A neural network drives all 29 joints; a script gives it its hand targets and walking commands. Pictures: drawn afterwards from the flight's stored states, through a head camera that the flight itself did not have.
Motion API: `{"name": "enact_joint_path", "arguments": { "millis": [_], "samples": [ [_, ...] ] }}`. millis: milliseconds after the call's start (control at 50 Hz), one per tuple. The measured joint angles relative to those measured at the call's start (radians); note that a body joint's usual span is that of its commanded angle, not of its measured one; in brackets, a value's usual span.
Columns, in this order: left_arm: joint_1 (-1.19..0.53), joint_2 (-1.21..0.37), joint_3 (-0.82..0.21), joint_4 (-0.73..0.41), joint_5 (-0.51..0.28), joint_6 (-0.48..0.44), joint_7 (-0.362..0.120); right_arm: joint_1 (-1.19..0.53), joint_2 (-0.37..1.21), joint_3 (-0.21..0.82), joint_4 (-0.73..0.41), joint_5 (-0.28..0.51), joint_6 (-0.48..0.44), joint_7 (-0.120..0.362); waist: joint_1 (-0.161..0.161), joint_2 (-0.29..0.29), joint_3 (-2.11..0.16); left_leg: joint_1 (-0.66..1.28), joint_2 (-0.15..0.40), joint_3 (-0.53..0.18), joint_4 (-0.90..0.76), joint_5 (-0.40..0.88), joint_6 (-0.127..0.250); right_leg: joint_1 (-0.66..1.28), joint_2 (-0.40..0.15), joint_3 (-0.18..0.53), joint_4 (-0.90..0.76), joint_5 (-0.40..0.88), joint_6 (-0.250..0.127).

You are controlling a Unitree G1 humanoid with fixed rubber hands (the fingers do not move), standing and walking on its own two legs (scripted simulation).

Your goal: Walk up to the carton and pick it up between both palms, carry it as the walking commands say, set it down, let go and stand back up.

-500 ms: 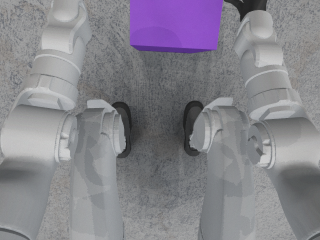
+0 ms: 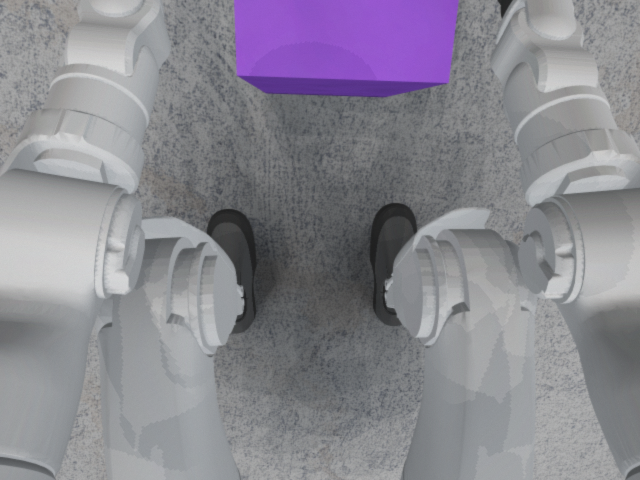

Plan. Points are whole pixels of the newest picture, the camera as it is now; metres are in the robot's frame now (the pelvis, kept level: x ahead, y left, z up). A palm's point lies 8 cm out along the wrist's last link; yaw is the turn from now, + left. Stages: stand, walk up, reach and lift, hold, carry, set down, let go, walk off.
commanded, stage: reach and lift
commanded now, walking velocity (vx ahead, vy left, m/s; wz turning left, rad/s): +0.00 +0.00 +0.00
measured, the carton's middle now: (335, 13) +0.52 -0.02 -0.25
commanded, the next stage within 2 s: none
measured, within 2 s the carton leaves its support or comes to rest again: leaves its support in 1.10 s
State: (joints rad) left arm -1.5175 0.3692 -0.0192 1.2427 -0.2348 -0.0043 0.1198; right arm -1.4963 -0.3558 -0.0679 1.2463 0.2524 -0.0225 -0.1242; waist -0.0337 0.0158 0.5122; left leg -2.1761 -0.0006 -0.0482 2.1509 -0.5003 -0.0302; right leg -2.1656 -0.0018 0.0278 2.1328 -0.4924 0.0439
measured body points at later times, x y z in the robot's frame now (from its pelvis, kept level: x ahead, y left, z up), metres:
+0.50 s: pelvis +0.01 +0.00 +0.00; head +0.37 -0.01 +0.26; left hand +0.55 +0.13 -0.19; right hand +0.54 -0.16 -0.18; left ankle +0.14 +0.13 -0.34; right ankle +0.14 -0.13 -0.34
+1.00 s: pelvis +0.02 +0.00 -0.01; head +0.38 +0.00 +0.25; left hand +0.57 +0.11 -0.19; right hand +0.55 -0.16 -0.19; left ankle +0.14 +0.13 -0.34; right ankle +0.14 -0.14 -0.34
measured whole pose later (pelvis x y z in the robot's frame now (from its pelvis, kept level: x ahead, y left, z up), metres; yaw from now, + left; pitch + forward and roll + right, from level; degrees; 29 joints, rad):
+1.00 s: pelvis +0.02 +0.00 -0.01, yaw +1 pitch +36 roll +0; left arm -1.47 0.20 0.16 1.21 -0.06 0.04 0.12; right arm -1.42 -0.22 -0.24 1.19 0.08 0.04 -0.12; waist -0.04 0.00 0.32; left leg -2.28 -0.03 -0.05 2.18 -0.53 -0.05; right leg -2.28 0.05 0.06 2.17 -0.53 0.07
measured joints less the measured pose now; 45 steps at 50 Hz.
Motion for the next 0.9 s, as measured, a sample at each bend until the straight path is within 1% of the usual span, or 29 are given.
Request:
{"name": "enact_joint_path", "arguments": {
  "millis": [60, 120, 180, 240, 340, 420, 500, 560, 600, 680, 720, 800, 840, 900],
  "samples": [
    [-0.005, 0.012, -0.016, -0.035, -0.026, -0.021, 0.005, 0.002, -0.021, 0.044, -0.009, 0.032, 0.006, -0.001, 0.006, 0.001, 0.014, 0.005, 0.006, 0.005, 0.003, -0.009, -0.001, -0.003, 0.006, 0.006, 0.006, -0.005, 0.000],
    [0.010, 0.017, -0.009, -0.034, -0.036, -0.022, 0.001, 0.018, -0.025, 0.072, -0.026, 0.053, 0.004, -0.009, 0.007, 0.006, 0.009, 0.009, 0.008, 0.004, 0.008, -0.022, -0.003, -0.002, 0.009, 0.005, 0.013, -0.015, -0.001],
    [0.025, 0.023, -0.025, -0.020, -0.054, -0.014, -0.010, 0.035, -0.022, 0.085, -0.047, 0.056, 0.002, -0.011, 0.002, 0.006, 0.006, 0.019, 0.009, 0.005, 0.009, -0.032, -0.006, 0.005, 0.009, 0.006, 0.015, -0.024, -0.003],
    [0.037, 0.015, -0.024, -0.023, -0.052, -0.016, -0.017, 0.050, -0.017, 0.098, -0.063, 0.061, -0.003, -0.007, 0.004, 0.005, -0.007, 0.020, 0.011, 0.003, 0.006, -0.036, -0.007, 0.003, 0.011, 0.004, 0.013, -0.026, -0.007],
    [0.039, -0.006, -0.019, -0.034, -0.050, -0.029, -0.016, 0.047, 0.011, 0.115, -0.059, 0.064, 0.004, -0.011, 0.007, -0.007, -0.021, 0.027, 0.015, 0.002, 0.001, -0.037, -0.010, 0.006, 0.016, 0.003, 0.008, -0.023, -0.009],
    [0.056, -0.054, 0.002, -0.015, -0.019, -0.029, -0.018, 0.051, 0.058, 0.075, -0.032, 0.031, -0.002, -0.017, 0.009, -0.010, -0.087, -0.010, 0.013, 0.002, -0.010, -0.026, -0.010, -0.029, 0.014, 0.003, -0.003, -0.014, -0.009],
    [0.073, -0.101, 0.036, 0.016, 0.036, -0.029, -0.014, 0.059, 0.097, 0.034, 0.000, -0.008, -0.007, -0.030, 0.021, -0.011, -0.142, -0.037, 0.016, 0.003, -0.017, -0.024, -0.007, -0.056, 0.018, 0.004, -0.013, -0.009, -0.006],
    [0.081, -0.111, 0.053, 0.014, 0.057, -0.035, 0.001, 0.063, 0.108, -0.011, 0.009, -0.055, -0.017, -0.043, 0.017, -0.009, -0.155, -0.044, 0.012, 0.009, -0.023, -0.021, -0.005, -0.060, 0.014, 0.009, -0.016, -0.011, -0.003],
    [0.079, -0.110, 0.060, 0.001, 0.074, -0.039, 0.004, 0.064, 0.112, -0.028, 0.012, -0.081, -0.022, -0.043, 0.012, -0.012, -0.162, -0.052, 0.010, 0.010, -0.027, -0.018, -0.003, -0.067, 0.012, 0.011, -0.020, -0.010, -0.002],
    [0.047, -0.129, 0.059, 0.002, 0.089, -0.036, -0.003, 0.046, 0.119, -0.050, 0.014, -0.085, -0.024, -0.034, 0.004, -0.018, -0.159, -0.067, 0.008, 0.009, -0.030, -0.015, 0.000, -0.078, 0.011, 0.010, -0.026, -0.008, 0.001],
    [0.035, -0.137, 0.085, 0.001, 0.106, -0.035, 0.017, 0.036, 0.116, -0.069, 0.012, -0.096, -0.023, -0.031, 0.005, -0.017, -0.152, -0.068, 0.008, 0.012, -0.029, -0.016, 0.001, -0.080, 0.012, 0.013, -0.024, -0.009, 0.004],
    [0.039, -0.143, 0.103, -0.007, 0.125, -0.031, 0.022, 0.038, 0.121, -0.082, 0.006, -0.115, -0.021, -0.034, 0.003, -0.015, -0.163, -0.078, 0.003, 0.013, -0.020, -0.021, -0.001, -0.091, 0.016, 0.019, -0.013, -0.015, 0.008],
    [0.040, -0.150, 0.115, -0.006, 0.125, -0.027, 0.028, 0.044, 0.122, -0.085, 0.000, -0.109, -0.015, -0.037, 0.004, -0.013, -0.166, -0.080, -0.002, 0.009, -0.013, -0.025, -0.004, -0.091, 0.023, 0.021, -0.006, -0.022, 0.013],
    [0.046, -0.158, 0.138, -0.016, 0.142, -0.006, 0.021, 0.061, 0.126, -0.114, -0.023, -0.126, 0.005, -0.022, 0.002, -0.011, -0.177, -0.087, -0.017, 0.003, -0.001, -0.027, -0.013, -0.096, 0.039, 0.031, 0.010, -0.030, 0.026]
  ]
}}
